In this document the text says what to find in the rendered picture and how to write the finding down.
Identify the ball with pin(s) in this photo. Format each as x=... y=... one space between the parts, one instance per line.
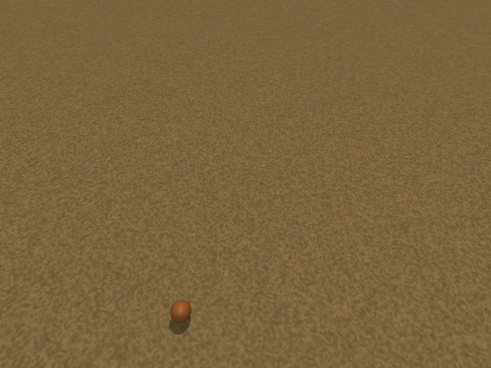
x=180 y=311

